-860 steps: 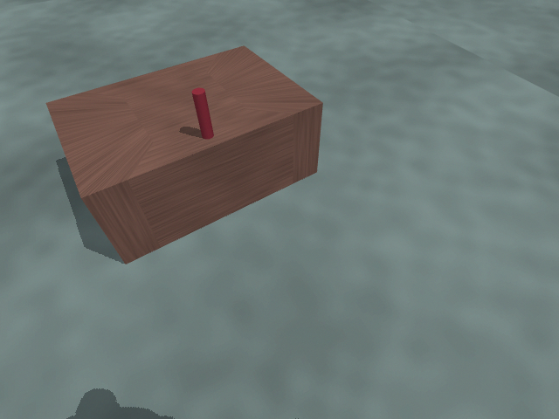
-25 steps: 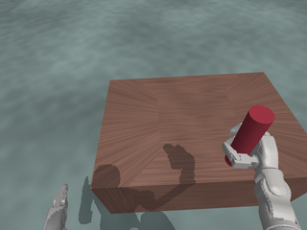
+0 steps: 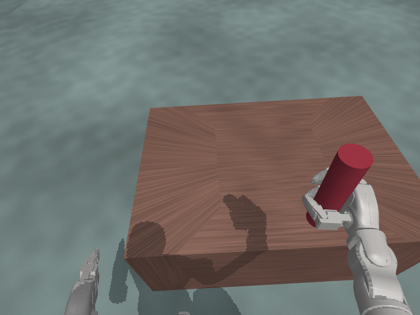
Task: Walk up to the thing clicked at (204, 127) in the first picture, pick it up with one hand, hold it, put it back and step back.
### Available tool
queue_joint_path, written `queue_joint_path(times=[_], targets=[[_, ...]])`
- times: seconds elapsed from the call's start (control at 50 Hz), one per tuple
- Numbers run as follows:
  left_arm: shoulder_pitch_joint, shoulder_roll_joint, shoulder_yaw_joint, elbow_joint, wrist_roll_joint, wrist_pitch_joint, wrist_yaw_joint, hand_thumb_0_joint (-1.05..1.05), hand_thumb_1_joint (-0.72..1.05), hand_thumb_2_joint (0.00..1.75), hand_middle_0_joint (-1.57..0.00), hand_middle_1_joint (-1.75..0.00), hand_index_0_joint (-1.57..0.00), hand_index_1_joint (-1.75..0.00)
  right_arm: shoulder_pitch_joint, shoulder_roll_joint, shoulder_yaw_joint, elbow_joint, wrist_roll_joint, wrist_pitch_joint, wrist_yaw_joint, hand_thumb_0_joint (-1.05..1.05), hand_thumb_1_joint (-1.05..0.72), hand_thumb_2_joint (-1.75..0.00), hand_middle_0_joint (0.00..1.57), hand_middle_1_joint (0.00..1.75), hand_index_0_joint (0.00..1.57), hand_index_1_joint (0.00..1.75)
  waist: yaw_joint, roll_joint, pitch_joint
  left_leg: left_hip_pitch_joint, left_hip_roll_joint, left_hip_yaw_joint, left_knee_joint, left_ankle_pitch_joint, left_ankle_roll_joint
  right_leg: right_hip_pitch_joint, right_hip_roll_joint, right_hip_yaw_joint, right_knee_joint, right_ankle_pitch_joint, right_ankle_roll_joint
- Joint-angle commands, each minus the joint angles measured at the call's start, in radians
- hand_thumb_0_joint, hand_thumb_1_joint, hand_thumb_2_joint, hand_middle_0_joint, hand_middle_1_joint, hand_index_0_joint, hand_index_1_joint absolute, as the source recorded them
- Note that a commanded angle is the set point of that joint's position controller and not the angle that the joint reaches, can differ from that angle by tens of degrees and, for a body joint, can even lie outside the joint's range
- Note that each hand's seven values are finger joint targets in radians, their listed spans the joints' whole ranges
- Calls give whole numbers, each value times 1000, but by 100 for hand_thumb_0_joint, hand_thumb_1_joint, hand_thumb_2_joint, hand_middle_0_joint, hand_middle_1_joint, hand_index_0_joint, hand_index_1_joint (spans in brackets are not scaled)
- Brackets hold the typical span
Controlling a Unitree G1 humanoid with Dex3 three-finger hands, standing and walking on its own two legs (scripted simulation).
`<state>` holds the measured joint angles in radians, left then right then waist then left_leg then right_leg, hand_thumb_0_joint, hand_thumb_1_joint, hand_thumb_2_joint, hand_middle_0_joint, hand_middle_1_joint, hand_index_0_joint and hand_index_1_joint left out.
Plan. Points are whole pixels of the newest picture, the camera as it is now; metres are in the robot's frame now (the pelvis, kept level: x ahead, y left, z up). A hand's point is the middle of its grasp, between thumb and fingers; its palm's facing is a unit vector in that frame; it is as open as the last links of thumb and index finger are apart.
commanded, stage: hold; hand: right
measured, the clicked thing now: (333, 192) +0.33 -0.18 +0.08
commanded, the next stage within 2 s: crouch in 1.28 s
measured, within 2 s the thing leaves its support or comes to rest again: neither
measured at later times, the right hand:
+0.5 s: hand (323, 203) +0.32 -0.17 +0.05, palm faces +0.04 +1.00 +0.01, open 6.7 cm
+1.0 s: hand (320, 209) +0.31 -0.16 +0.05, palm faces +0.04 +1.00 +0.01, open 6.7 cm
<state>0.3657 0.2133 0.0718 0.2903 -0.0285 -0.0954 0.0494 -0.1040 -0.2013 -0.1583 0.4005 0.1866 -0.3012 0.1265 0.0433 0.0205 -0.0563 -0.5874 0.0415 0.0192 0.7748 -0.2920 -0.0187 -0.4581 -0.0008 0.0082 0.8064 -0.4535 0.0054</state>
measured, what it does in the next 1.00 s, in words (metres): stands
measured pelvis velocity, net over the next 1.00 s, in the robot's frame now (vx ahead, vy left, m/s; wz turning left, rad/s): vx -0.01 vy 0.00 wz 0.00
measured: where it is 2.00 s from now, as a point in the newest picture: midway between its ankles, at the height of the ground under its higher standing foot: outside the picture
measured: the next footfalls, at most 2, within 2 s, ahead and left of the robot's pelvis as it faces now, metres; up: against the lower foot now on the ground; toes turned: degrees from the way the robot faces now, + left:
none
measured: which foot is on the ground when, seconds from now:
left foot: down 0.00-1.00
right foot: down 0.00-1.00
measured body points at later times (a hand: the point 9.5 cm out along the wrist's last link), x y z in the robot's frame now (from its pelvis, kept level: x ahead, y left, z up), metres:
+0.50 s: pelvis +0.00 +0.00 +0.00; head +0.03 -0.01 +0.45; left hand +0.15 +0.26 -0.05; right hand +0.31 -0.22 +0.05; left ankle +0.06 +0.13 -0.71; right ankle -0.03 -0.12 -0.71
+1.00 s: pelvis -0.01 +0.00 +0.00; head +0.02 -0.01 +0.45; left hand +0.14 +0.26 -0.05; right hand +0.30 -0.21 +0.05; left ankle +0.06 +0.13 -0.71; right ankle -0.03 -0.12 -0.71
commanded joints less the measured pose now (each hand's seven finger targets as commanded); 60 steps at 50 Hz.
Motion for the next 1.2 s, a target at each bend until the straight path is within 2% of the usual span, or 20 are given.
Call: queue_joint_path(times=[0.0, 0.08, 0.14, 0.16, 0.2, 0.24, 0.26, 0.3, 0.38, 0.44, 0.54, 0.58, 0.62, 0.72, 0.82, 0.92, 0.98, 1.0, 1.12, 1.18], targets=[[0, 165, 106, -141, -2, -48, 9, 0, -54, 4, -5, -5, -5, -5, -237, -134, -71, -235, 23, -69, 2, 0, -54, -132, 140, 145, 142, 145, 4, -20, -242, 230, -14, 13, -92, 167, 14, -8, 15, -11, -147, 208, -11], [-39, 150, 92, -127, -1, -53, 5, 0, -54, 4, -5, -5, -5, -5, -249, -122, -70, -217, 22, -84, -15, 0, -57, -133, 142, 146, 144, 146, -3, -1, -193, 203, -18, 17, -75, 170, 17, -48, 8, -2, -136, 220, -7], [-103, 140, 61, -233, -2, -62, 7, 0, -55, 5, -4, -5, -5, -5, -278, -126, -61, -282, 16, -110, -15, 0, -52, -133, 141, 146, 143, 146, -8, 28, -317, 270, -17, 11, -65, 222, 20, -7, 6, 0, -124, 270, -8], [-90, 134, 55, -206, -1, -58, 9, 0, -55, 5, -5, -5, -5, -5, -226, -95, -31, -227, 12, -106, -12, 0, -51, -135, 141, 148, 144, 148, -11, 23, -322, 287, -15, 11, -61, 246, 21, -1, 10, -1, -119, 298, -4], [-34, 135, 58, -155, -3, -45, 12, 0, -54, 5, -4, -5, -5, -5, -205, -131, -67, -199, 12, -104, -12, 0, -52, -135, 142, 147, 144, 147, -15, 9, -292, 281, -16, 13, -61, 264, 21, -2, 12, -2, -124, 316, -2], [-41, 122, 38, -196, -1, -46, 10, 0, -54, 5, -4, -5, -5, -5, -251, -123, -43, -291, 12, -110, -9, 0, -52, -136, 142, 149, 145, 149, -13, -45, -354, 299, -15, 10, -54, 301, 27, 36, 13, -6, -127, 361, 5], [-33, 171, 84, -184, -2, -43, 17, 0, -54, 5, -4, -5, -5, -5, -244, -148, -68, -263, 15, -102, -12, 0, -52, -136, 142, 149, 145, 149, -7, -39, -313, 275, -17, 13, -61, 275, 25, 22, 10, -4, -132, 340, 2], [10, 109, 33, -122, -2, -34, 5, 0, -54, 4, -5, -5, -5, -5, -225, -113, -40, -229, 15, -95, -9, 0, -53, -137, 143, 149, 145, 149, -9, -43, -211, 236, -17, 16, -77, 206, 24, -20, 9, -4, -151, 271, 2], [-33, 173, 111, -94, 1, -46, 10, 0, -53, 4, -5, -5, -5, -4, -270, -125, -56, -174, 9, -84, -9, 0, -54, -134, 141, 147, 143, 147, 23, -18, -126, 152, -20, 12, -90, 90, 18, -60, 0, -1, -167, 129, -10], [-44, 117, 46, -132, 0, -57, 4, 0, -54, 4, -5, -5, -5, -4, -292, -82, -2, -232, 11, -93, 13, 0, -55, -132, 140, 145, 142, 145, 14, -19, -197, 183, -21, 22, -81, 120, 18, -28, -1, 6, -158, 169, -7], [-50, 168, 87, -187, -3, -57, 9, 0, -54, 5, -4, -5, -5, -5, -215, -139, -79, -251, 27, -89, 7, 0, -49, -130, 138, 143, 140, 143, -14, 11, -323, 277, -17, 19, -81, 204, 15, 12, 14, -4, -142, 251, -9], [-29, 139, 63, -143, -1, -55, 5, 0, -54, 5, -4, -5, -5, -5, -215, -91, -43, -239, 33, -94, -4, 0, -50, -132, 140, 145, 142, 145, -14, 7, -268, 257, -19, 22, -78, 196, 18, -10, 11, 0, -144, 254, -4], [-60, 131, 60, -138, -2, -54, 7, 0, -54, 5, -4, -5, -5, -5, -240, -124, -77, -191, 26, -102, -20, 0, -50, -132, 140, 146, 142, 145, -23, 2, -232, 237, -17, 17, -79, 176, 18, -45, 10, 0, -140, 232, -7], [-78, 136, 65, -156, 2, -56, 14, 0, -54, 4, -5, -5, -5, -4, -299, -136, -54, -232, 5, -130, -17, 0, -53, -132, 140, 145, 142, 145, 3, -8, -200, 219, -11, -3, -113, 65, 13, -58, 12, -13, -149, 104, -16], [0, 89, 16, -141, 2, -58, 3, 0, -53, 4, -5, -5, -5, -4, -232, -68, 17, -230, 7, -112, 5, 0, -50, -130, 138, 143, 140, 143, 7, -42, -227, 226, -21, 18, -85, 161, 20, -17, 8, -8, -154, 211, -4], [-16, 188, 121, -117, 5, -59, 8, 0, -54, 4, -5, -5, -5, -5, -245, -143, -79, -247, 17, -103, -18, 0, -51, -133, 141, 146, 143, 146, -1, -49, -247, 212, -22, 20, -72, 167, 22, -8, 2, 7, -152, 233, 3], [-71, 176, 102, -195, 2, -67, 10, 0, -55, 5, -5, -5, -5, -5, -271, -132, -79, -221, 15, -116, -31, 0, -53, -134, 141, 146, 143, 146, 13, 33, -252, 232, -18, 16, -77, 177, 17, -21, 6, 4, -134, 223, -8], [-90, 138, 62, -181, 2, -68, 9, 0, -55, 5, -5, -5, -5, -5, -290, -119, -60, -243, 19, -123, -28, 0, -51, -132, 140, 145, 142, 145, -3, 34, -246, 244, -16, 14, -84, 166, 15, -38, 9, 2, -131, 206, -12], [-45, 95, 16, -120, 0, -60, 11, 0, -54, 4, -5, -5, -5, -5, -208, -110, -23, -183, 6, -105, 6, 0, -48, -131, 138, 144, 140, 144, -18, -24, -236, 237, -15, 11, -92, 137, 18, -41, 13, -8, -148, 186, -9], [-45, 140, 59, -109, 1, -54, 13, 0, -53, 4, -5, -5, -5, -4, -225, -122, -36, -191, 10, -86, 6, 0, -48, -133, 140, 146, 142, 146, -5, -47, -236, 228, -17, 16, -89, 155, 19, -20, 10, -7, -158, 207, -4]])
